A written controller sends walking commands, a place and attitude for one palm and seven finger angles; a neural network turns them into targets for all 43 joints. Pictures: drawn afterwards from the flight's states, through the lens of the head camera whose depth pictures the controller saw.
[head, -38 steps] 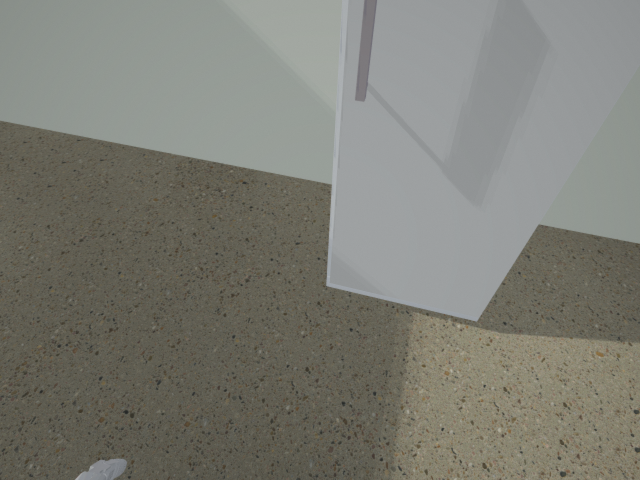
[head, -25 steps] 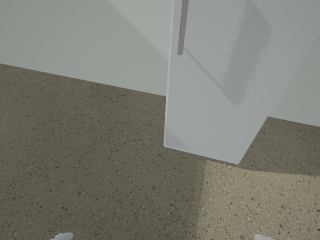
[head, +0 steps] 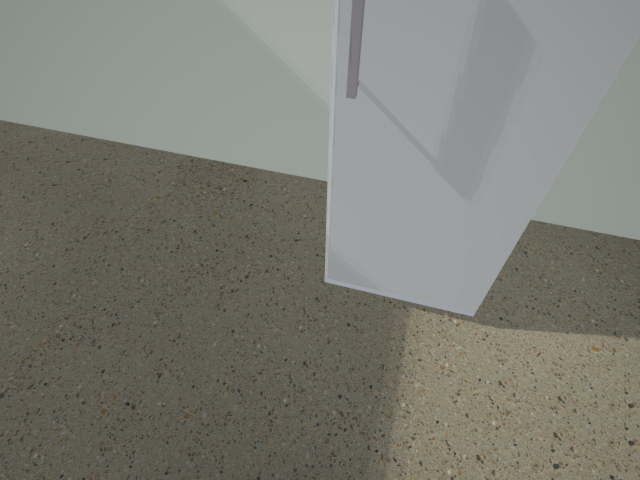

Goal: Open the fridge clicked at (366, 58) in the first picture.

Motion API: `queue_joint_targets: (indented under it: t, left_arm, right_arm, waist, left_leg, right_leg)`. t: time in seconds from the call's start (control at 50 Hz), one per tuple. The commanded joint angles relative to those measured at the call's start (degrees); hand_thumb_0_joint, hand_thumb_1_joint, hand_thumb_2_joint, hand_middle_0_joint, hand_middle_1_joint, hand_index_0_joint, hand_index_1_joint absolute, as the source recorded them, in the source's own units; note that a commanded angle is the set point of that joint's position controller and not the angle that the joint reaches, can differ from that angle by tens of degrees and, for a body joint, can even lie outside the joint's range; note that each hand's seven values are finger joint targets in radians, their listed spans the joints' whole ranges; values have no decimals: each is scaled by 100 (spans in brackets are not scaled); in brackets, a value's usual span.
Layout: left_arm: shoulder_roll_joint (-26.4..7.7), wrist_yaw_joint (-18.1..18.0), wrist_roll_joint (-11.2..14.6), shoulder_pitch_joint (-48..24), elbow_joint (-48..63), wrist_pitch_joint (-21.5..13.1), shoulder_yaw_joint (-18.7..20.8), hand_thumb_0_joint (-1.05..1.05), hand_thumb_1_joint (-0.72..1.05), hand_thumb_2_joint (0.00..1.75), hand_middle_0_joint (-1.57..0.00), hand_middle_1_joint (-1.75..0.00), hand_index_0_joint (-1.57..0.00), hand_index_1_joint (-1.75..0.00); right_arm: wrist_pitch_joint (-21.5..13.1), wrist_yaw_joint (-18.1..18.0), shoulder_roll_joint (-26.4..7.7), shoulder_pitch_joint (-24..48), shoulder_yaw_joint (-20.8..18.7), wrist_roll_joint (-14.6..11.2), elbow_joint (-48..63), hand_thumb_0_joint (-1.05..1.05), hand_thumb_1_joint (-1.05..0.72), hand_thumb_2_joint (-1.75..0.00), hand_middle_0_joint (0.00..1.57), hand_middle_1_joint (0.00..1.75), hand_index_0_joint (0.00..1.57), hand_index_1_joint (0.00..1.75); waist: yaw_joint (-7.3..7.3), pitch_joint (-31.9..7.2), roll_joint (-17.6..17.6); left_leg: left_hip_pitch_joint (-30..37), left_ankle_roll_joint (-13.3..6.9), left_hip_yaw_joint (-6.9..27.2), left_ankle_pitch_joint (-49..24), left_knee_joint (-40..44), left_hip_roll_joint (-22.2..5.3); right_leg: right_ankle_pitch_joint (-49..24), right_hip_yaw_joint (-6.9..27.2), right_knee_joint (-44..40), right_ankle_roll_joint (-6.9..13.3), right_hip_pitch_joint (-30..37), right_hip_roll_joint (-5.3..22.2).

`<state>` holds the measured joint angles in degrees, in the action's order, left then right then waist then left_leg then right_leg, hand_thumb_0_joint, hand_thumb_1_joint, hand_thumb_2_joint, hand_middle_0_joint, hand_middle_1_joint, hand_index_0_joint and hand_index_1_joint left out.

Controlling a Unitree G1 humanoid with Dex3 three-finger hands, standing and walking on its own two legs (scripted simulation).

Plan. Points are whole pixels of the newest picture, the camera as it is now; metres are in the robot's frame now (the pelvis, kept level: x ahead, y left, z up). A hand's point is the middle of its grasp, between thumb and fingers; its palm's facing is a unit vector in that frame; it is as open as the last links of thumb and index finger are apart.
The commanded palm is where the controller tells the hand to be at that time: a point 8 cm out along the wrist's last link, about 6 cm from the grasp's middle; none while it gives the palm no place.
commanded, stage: stand and wait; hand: left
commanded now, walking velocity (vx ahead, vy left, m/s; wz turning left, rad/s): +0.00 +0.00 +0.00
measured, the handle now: out of the picture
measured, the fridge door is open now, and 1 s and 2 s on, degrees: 0 0 0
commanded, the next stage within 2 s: look at it before walking up in 0.06 s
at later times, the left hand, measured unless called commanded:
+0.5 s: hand out of the picture +0.09 +0.24 -0.15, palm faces -0.04 -0.94 -0.34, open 7.4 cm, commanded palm none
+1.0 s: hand out of the picture +0.09 +0.24 -0.16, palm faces -0.05 -0.94 -0.34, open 7.4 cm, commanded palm none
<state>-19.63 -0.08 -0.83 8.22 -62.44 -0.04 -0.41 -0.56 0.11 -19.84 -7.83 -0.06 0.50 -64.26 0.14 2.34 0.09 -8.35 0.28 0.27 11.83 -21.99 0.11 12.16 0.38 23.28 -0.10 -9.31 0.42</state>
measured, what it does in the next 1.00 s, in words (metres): stands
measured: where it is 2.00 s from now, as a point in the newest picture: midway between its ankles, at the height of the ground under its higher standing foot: outside the picture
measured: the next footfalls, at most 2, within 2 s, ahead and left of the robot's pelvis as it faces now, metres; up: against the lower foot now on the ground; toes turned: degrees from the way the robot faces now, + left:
left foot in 1.86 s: +0.16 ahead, +0.12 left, +0.00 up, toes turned -6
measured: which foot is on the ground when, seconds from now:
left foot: down 0.00-1.00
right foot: down 0.00-1.00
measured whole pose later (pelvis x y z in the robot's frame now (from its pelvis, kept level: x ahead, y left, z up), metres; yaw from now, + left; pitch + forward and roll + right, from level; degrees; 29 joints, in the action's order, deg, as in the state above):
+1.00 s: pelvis +0.01 +0.00 +0.00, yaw -3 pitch -1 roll +0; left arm -18.5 -0.7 -0.9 8.4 -60.8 1.0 0.3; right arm -0.4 -1.0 -18.2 -5.4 -0.5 0.5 -61.9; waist -0.7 2.5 0.1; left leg -8.0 1.0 -2.0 13.8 -23.2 -1.4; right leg 13.0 2.6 24.3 0.4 -9.9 -1.1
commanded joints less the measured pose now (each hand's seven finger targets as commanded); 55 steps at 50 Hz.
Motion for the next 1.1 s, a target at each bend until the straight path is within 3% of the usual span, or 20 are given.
queue_joint_targets:
  t: [0.0,0.24,0.42,0.82,0.94,1.08]
  left_arm:
    - [-1180,-61,25,-288,411,-161,249,0,90,90,-20,-30,-20,-30]
    - [-1181,-63,13,-344,453,-182,260,0,90,90,-20,-30,-20,-30]
    - [-1173,-65,18,-336,457,-191,262,0,90,90,-20,-30,-20,-30]
    - [-1199,-67,14,-307,441,-167,282,0,90,90,-20,-30,-20,-30]
    - [-586,-100,8,87,513,33,225,0,90,90,-20,-30,-20,-30]
    - [-458,-78,-21,297,825,137,291,0,90,90,-20,-30,-20,-30]
  right_arm:
    - [-148,-75,-1130,357,-204,2,410,0,-90,-90,20,30,20,30]
    - [-137,-68,-1100,372,-202,5,411,0,-90,-90,20,30,20,30]
    - [-147,-83,-1107,388,-202,-2,425,0,-90,-90,20,30,20,30]
    - [-142,-121,-1144,423,-220,-4,422,0,-90,-90,20,30,20,30]
    - [-14,-159,-458,21,-169,8,503,0,-90,-90,20,30,20,30]
    - [58,-179,-345,-111,-283,15,772,0,-90,-90,20,30,20,30]
  waist:
    - [-26,-371,-23]
    - [-16,-339,-124]
    - [-13,-548,-73]
    - [-12,-512,-47]
    - [19,-521,-105]
    - [8,-213,35]
  left_leg:
    - [-46,-194,548,-400,430,-642]
    - [-17,-162,511,-496,391,-632]
    - [146,-157,500,-865,349,-672]
    - [402,-142,378,-1191,331,-742]
    - [280,-14,31,-1071,-74,-757]
    - [-103,-81,-27,-229,-256,-826]
  right_leg:
    - [-362,628,-443,201,69,650]
    - [-444,675,-517,213,28,667]
    - [-946,614,-432,215,205,659]
    - [-1495,644,-411,231,214,640]
    - [-1809,820,-1,184,-50,585]
    - [-1145,1021,328,206,-675,388]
